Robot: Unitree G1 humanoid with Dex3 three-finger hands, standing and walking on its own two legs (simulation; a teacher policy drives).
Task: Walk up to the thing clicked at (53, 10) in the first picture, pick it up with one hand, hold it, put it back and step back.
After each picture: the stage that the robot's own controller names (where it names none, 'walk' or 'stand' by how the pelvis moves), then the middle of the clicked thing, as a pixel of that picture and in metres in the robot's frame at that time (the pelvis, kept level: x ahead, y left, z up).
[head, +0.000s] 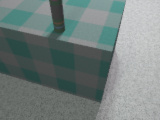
stand; (57, 12) +0.84 +0.16 -0.01
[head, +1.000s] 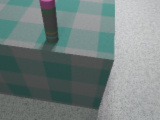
walk; (50, 21) +0.72 +0.16 +0.00
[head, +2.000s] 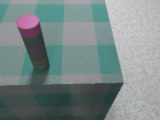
stand; (36, 47) +0.47 +0.20 +0.03
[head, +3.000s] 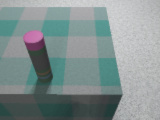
stand; (40, 59) +0.47 +0.20 +0.00
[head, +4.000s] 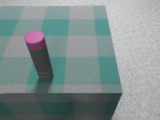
stand; (41, 59) +0.48 +0.20 -0.01
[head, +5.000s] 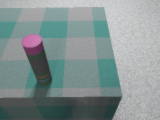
stand; (39, 63) +0.46 +0.20 -0.01
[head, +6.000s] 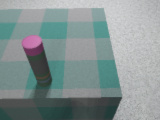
stand; (39, 64) +0.46 +0.20 -0.01
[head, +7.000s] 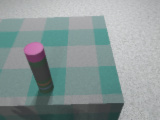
rise first; (41, 70) +0.44 +0.21 -0.01
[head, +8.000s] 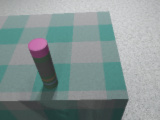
go down; (45, 66) +0.45 +0.20 -0.01
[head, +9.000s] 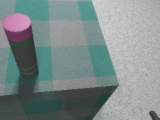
go down; (24, 51) +0.44 +0.18 +0.04
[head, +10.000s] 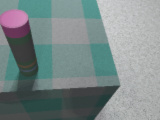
approach; (23, 48) +0.44 +0.19 +0.05
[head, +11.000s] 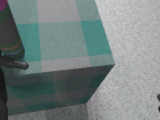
close; (3, 28) +0.48 +0.20 +0.09
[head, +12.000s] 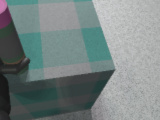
lift; (7, 43) +0.44 +0.20 +0.08
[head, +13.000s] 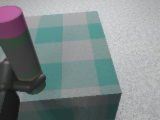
lift; (23, 57) +0.32 +0.17 +0.21
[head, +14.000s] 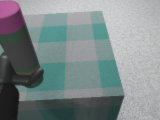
hold; (21, 52) +0.33 +0.18 +0.21
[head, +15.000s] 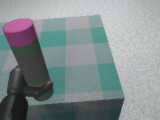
hold; (33, 65) +0.33 +0.16 +0.17
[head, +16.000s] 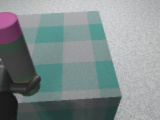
crouch; (18, 61) +0.33 +0.19 +0.18
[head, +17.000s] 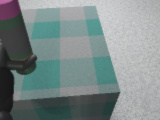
crouch; (15, 39) +0.39 +0.20 +0.19
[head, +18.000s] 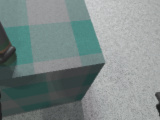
lower; out of the picture +0.48 +0.21 +0.07
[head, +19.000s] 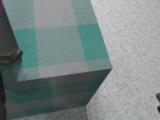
lower; out of the picture +0.47 +0.20 +0.08
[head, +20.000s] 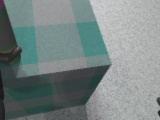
lower; out of the picture +0.48 +0.20 +0.09
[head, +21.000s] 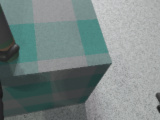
lower; out of the picture +0.48 +0.21 +0.09
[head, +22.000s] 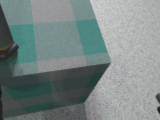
loosen; out of the picture +0.48 +0.21 +0.09
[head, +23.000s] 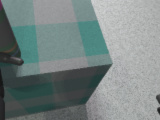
withdraw; out of the picture +0.47 +0.20 +0.09
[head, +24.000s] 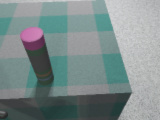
sink last; (40, 59) +0.44 +0.19 +0.04
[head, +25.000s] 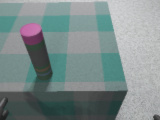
stand; (38, 55) +0.46 +0.21 +0.04
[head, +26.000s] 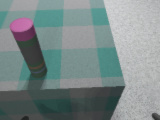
stand; (31, 52) +0.46 +0.21 +0.06
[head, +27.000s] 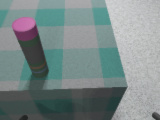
stand; (33, 51) +0.45 +0.20 +0.06
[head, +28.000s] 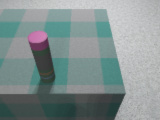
stand; (43, 60) +0.48 +0.19 +0.00
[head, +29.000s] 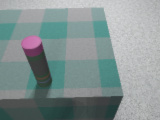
stand; (39, 64) +0.45 +0.20 -0.01
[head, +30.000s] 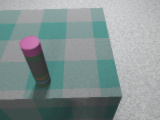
stand; (37, 64) +0.45 +0.21 -0.01
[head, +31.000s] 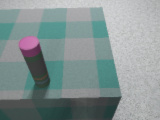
stand; (36, 65) +0.45 +0.21 -0.01
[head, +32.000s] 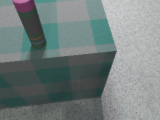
walk; (32, 24) +0.57 +0.23 +0.02
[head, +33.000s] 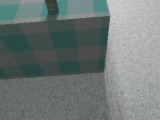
walk; out of the picture +0.92 +0.26 +0.00
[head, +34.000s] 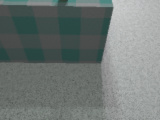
stand; out of the picture +1.12 +0.14 +0.01
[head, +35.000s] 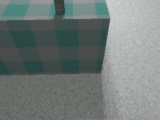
stand; out of the picture +1.05 +0.18 -0.01
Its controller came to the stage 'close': yes
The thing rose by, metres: 0.21
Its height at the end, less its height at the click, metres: +0.00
